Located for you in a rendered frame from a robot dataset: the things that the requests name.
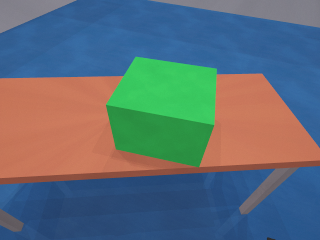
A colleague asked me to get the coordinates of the table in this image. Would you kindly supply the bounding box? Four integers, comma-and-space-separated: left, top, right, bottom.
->
0, 73, 320, 232

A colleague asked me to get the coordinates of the carton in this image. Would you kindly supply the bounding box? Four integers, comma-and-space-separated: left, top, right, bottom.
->
106, 57, 217, 167

